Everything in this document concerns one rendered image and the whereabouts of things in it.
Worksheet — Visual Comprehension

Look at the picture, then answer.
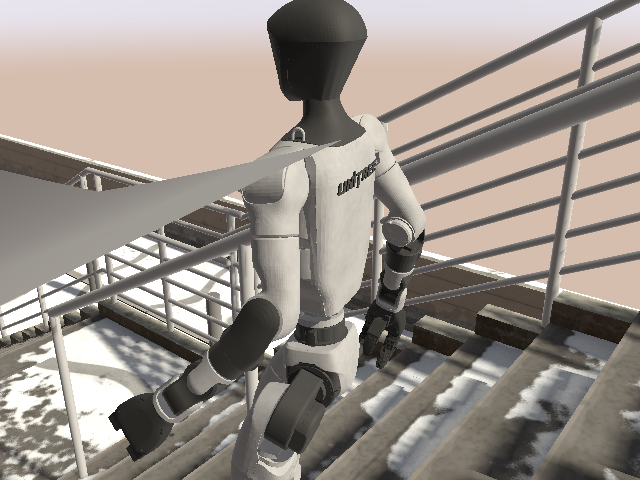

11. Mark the robot left upper arm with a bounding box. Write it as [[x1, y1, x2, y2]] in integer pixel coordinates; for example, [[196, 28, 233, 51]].
[[240, 147, 309, 342]]

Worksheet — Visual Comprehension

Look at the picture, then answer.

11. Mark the right robot hand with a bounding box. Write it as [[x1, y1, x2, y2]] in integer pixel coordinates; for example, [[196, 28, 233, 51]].
[[359, 299, 406, 369]]

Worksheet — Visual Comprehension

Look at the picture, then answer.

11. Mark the right robot forearm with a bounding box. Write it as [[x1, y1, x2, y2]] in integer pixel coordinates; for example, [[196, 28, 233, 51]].
[[376, 229, 425, 313]]

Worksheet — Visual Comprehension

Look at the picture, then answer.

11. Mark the robot right upper arm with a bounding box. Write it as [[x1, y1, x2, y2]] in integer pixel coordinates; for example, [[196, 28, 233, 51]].
[[350, 114, 426, 247]]

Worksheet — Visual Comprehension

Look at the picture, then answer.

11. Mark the robot right thigh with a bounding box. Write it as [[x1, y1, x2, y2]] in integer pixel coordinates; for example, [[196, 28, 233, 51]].
[[252, 344, 363, 405]]

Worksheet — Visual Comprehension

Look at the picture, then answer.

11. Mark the left robot forearm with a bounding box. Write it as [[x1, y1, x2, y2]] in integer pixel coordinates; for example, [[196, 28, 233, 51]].
[[153, 298, 280, 423]]

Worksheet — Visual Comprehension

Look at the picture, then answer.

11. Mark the robot torso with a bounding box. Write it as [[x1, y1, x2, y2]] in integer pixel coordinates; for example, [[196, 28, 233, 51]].
[[269, 127, 376, 408]]

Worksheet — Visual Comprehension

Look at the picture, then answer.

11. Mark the left robot hand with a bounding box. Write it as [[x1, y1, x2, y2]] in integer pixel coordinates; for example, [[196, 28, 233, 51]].
[[108, 393, 174, 462]]

